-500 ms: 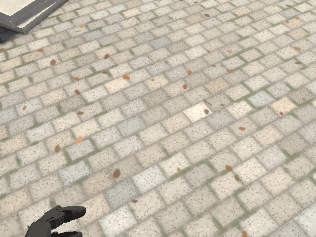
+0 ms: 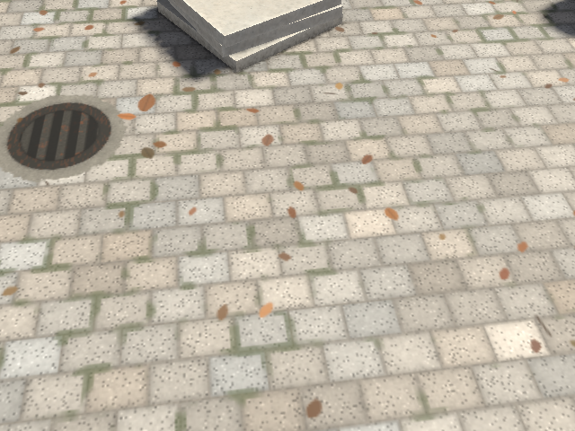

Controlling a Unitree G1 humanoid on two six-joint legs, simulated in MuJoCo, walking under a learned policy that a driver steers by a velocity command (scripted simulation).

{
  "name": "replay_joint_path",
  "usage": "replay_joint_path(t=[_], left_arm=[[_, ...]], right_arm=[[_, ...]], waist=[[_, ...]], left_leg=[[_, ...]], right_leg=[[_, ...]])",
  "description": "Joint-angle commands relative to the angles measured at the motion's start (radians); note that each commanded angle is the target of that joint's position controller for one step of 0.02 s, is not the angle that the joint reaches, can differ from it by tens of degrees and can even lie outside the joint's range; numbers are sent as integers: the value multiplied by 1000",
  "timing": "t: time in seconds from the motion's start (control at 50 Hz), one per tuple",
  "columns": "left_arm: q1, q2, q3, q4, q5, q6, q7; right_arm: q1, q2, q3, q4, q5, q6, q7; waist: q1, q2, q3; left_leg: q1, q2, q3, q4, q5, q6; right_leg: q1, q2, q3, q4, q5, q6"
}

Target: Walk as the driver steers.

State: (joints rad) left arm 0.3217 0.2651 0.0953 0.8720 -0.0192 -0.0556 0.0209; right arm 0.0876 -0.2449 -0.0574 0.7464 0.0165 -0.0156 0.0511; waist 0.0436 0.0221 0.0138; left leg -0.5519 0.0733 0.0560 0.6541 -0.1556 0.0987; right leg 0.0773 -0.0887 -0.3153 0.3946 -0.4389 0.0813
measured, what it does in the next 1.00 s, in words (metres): walks ahead, turning left: left foot, then right foot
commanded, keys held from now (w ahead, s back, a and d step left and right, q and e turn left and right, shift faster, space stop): w+q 0.68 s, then w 0.32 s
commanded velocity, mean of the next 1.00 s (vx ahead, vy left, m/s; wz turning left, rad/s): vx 0.50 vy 0.00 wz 0.50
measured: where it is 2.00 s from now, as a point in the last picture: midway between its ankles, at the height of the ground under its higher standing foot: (187, 224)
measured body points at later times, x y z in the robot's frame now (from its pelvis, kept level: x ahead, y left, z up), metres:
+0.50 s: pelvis +0.28 +0.02 +0.01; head +0.30 +0.03 +0.46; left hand +0.44 +0.32 -0.06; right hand +0.40 -0.25 -0.11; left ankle +0.13 +0.10 -0.72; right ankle +0.44 -0.06 -0.72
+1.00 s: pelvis +0.51 +0.14 +0.01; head +0.53 +0.17 +0.45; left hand +0.35 +0.38 -0.13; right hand +0.83 +0.07 -0.06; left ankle +0.55 +0.30 -0.72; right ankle +0.44 -0.06 -0.72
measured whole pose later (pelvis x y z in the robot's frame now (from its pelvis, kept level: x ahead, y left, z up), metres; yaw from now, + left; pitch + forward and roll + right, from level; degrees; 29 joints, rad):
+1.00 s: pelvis +0.51 +0.14 +0.01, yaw +31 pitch +3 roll -2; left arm 0.37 0.29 0.07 0.94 -0.03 -0.06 -0.01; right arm 0.06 -0.25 -0.04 0.62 0.01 -0.05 0.04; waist 0.09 0.03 0.02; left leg -0.50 0.04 0.02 0.53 -0.09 0.08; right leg 0.04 -0.05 -0.15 0.36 -0.41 0.05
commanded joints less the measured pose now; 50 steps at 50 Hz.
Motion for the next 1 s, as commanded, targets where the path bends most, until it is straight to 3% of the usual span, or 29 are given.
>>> replay_joint_path(t=[0.02, 0.04, 0.06, 0.08, 0.1, 0.12, 0.14, 0.2, 0.24, 0.3, 0.38, 0.44, 0.48, 0.5, 0.52, 0.54, 0.56, 0.58, 0.6, 0.62, 0.64, 0.68, 0.74, 0.84, 0.92, 0.96, 0.98, 1.0], left_arm=[[-52, 147, 23, -75, 8, -7, 3], [22, 0, -21, -134, 44, -37, -6], [-92, 88, -10, -143, 2, -78, -15], [-182, 118, -2, -168, -34, -94, -19], [-182, 104, -7, -161, -15, -103, -12], [-167, 116, 2, -143, 13, -100, -3], [-144, 126, 10, -138, 21, -87, -4], [-155, 100, 7, -147, 32, -54, -5], [-228, 77, -4, -170, 36, -48, -4], [-333, 52, -18, -193, 28, -52, -17], [-411, 76, -16, -220, 12, -66, -34], [-384, 112, -4, -219, 10, -82, -44], [-253, 138, 13, -183, 14, -93, -40], [-121, 180, 28, -162, 32, -99, -34], [18, 263, 47, -144, 51, -93, -27], [52, 247, 45, -115, 28, -82, -37], [-8, 150, 20, -140, 15, -75, -34], [-59, 114, 8, -148, 18, -64, -29], [-105, 94, -2, -145, 25, -57, -28], [-133, 75, -10, -139, 31, -55, -26], [-143, 72, -12, -132, 33, -57, -25], [-134, 88, -6, -112, 27, -65, -25], [-94, 126, 5, -79, 28, -70, -27], [-54, 161, 7, -43, 6, -51, -24], [11, 195, 12, 4, -12, -29, -27], [1, 216, 15, 18, -18, -17, -25], [-12, 214, 12, 24, -22, -12, -23], [-2, 180, -3, 24, -11, -13, -20]], right_arm=[[361, -283, -118, 33, 12, 1, -30], [313, -381, -124, 17, 14, -12, -32], [339, -290, -97, -15, 3, -29, -21], [313, -228, -80, -3, -4, -43, -16], [250, -190, -68, -13, 1, -48, -18], [170, -148, -56, -29, -2, -48, -21], [131, -122, -46, -50, -12, -48, -28], [136, -148, -51, -59, -8, -56, -46], [172, -173, -59, -51, -2, -58, -60], [211, -174, -61, -43, 4, -51, -69], [266, -172, -65, -23, 11, -42, -71], [265, -168, -67, -25, 8, -32, -77], [238, -147, -59, -40, 4, -28, -76], [224, -96, -40, -57, -3, -32, -70], [325, -33, -22, -80, 1, -39, -71], [380, -73, -19, -90, 25, -46, -71], [317, -167, -41, -75, 27, -43, -71], [229, -182, -46, -90, 15, -37, -70], [189, -166, -46, -101, 3, -33, -68], [178, -152, -50, -108, 1, -29, -63], [192, -132, -48, -110, 8, -23, -58], [187, -98, -40, -124, 11, -12, -55], [144, -74, -28, -144, 3, -13, -56], [-9, -48, -6, -173, -2, -34, -28], [-88, -69, -6, -205, 4, -39, -13], [-34, -103, -21, -196, -2, -41, -12], [87, -134, -41, -158, -8, -42, -16], [248, -191, -70, -106, -10, -38, -26]], waist=[[-216, 69, -180], [-81, 306, -267], [-163, 148, -347], [-167, 105, -215], [-123, 42, -152], [-78, 28, -108], [-43, 43, -101], [-22, 16, -76], [-42, 13, -47], [-86, 51, -23], [-120, 69, -11], [-96, 96, -20], [-22, 111, -68], [42, 57, -178], [30, -175, -324], [11, -385, -350], [34, -227, -211], [36, -144, -117], [14, -104, -53], [-10, -115, -22], [-27, -135, -13], [-33, -131, -7], [-28, -85, -12], [17, -76, 24], [29, -98, 53], [-23, -121, 17], [-97, -113, -55], [-165, -88, -157]], left_leg=[[600, -15, -132, -101, 6, 125], [856, 204, -717, -248, -197, 310], [882, 254, -876, -390, -310, 311], [812, 238, -750, -398, -237, 263], [676, 198, -627, -378, -140, 227], [535, 155, -518, -375, -35, 200], [447, 131, -468, -396, 29, 194], [343, 97, -387, -432, 164, 200], [318, 74, -343, -438, 196, 186], [294, 29, -306, -430, 97, 145], [337, 54, -373, -372, 24, 128], [406, 78, -457, -282, 27, 108], [392, 32, -460, -164, 116, 73], [305, -25, -398, 49, 103, 37], [16, -161, -263, 393, -188, -38], [-227, -146, -232, 601, -447, -58], [-294, -83, -252, 691, -361, -64], [-286, -46, -211, 695, -273, -65], [-249, -17, -201, 652, -210, -66], [-212, 12, -201, 605, -171, -65], [-169, 30, -191, 576, -152, -66], [-169, 42, -170, 536, -122, -76], [-193, 40, -180, 397, -32, -92], [-105, 19, -85, 73, 154, -88], [-72, -1, -53, -53, 71, -55], [48, -43, -18, -111, 11, -19], [232, -80, 14, -162, 49, 8], [495, -71, -13, -142, 78, 38]], right_leg=[[-350, -117, 32, 630, 682, -78], [-764, 95, 183, 958, -155, -21], [-866, 92, 389, 1042, -152, -49], [-957, 55, 383, 1031, -52, -82], [-922, 7, 389, 950, 38, -102], [-838, -27, 394, 862, 95, -102], [-762, -46, 406, 817, 130, -100], [-714, -33, 384, 671, 192, -61], [-727, -12, 373, 520, 298, -35], [-669, 38, 367, 278, 480, -25], [-616, 71, 382, 140, 518, -34], [-563, 78, 398, 90, 415, -65], [-376, 92, 368, 35, 378, -104], [-146, -14, 458, 58, 353, -158], [209, -242, 812, 24, 241, -285], [292, -356, 1153, -84, -24, -372], [180, -318, 1044, -111, -136, -330], [48, -274, 875, -114, -56, -285], [-75, -225, 757, -140, 61, -266], [-151, -190, 669, -162, 149, -252], [-200, -168, 601, -187, 202, -243], [-223, -162, 509, -222, 303, -258], [-200, -173, 436, -245, 425, -290], [-182, -139, 303, -252, 464, -264], [-79, -193, 310, -212, 510, -249], [-45, -197, 289, -109, 739, -227], [-69, -164, 243, 38, 889, -203], [-191, -116, 203, 247, 861, -167]])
